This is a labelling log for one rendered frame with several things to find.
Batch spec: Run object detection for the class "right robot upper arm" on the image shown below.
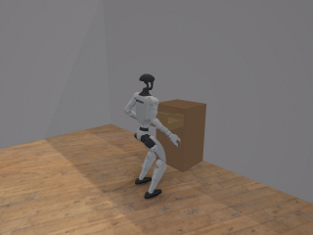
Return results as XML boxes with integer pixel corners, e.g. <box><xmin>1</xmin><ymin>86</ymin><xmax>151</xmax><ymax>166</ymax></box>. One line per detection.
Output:
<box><xmin>149</xmin><ymin>96</ymin><xmax>159</xmax><ymax>125</ymax></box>

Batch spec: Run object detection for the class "right robot shin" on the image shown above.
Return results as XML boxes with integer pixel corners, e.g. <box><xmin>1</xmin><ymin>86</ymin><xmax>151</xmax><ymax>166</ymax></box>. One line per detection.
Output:
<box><xmin>148</xmin><ymin>162</ymin><xmax>167</xmax><ymax>194</ymax></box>

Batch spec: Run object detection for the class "drawer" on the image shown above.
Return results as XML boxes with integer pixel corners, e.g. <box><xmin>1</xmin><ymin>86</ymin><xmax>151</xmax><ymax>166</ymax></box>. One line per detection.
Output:
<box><xmin>150</xmin><ymin>112</ymin><xmax>184</xmax><ymax>131</ymax></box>

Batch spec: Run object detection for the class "left robot forearm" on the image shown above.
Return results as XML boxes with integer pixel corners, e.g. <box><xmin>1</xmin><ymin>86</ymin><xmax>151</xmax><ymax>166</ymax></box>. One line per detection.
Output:
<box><xmin>129</xmin><ymin>111</ymin><xmax>137</xmax><ymax>119</ymax></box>

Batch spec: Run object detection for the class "robot right foot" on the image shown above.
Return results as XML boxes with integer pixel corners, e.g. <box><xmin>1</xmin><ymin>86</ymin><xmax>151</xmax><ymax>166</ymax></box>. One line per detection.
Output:
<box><xmin>144</xmin><ymin>189</ymin><xmax>161</xmax><ymax>200</ymax></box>

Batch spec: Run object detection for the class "cabinet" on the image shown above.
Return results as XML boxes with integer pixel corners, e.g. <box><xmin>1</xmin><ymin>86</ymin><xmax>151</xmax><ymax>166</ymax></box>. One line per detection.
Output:
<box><xmin>156</xmin><ymin>99</ymin><xmax>206</xmax><ymax>172</ymax></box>

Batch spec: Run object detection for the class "right robot forearm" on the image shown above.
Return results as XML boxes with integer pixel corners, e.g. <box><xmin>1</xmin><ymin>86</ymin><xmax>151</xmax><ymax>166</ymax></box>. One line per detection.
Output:
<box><xmin>154</xmin><ymin>118</ymin><xmax>173</xmax><ymax>138</ymax></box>

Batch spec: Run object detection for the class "robot right hand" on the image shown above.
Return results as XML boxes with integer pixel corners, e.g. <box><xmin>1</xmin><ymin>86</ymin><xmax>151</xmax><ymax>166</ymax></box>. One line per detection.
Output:
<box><xmin>169</xmin><ymin>134</ymin><xmax>181</xmax><ymax>148</ymax></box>

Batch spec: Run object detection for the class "left robot upper arm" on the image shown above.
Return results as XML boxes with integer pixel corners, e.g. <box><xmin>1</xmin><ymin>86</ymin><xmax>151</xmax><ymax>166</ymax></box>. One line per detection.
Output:
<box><xmin>124</xmin><ymin>92</ymin><xmax>140</xmax><ymax>115</ymax></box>

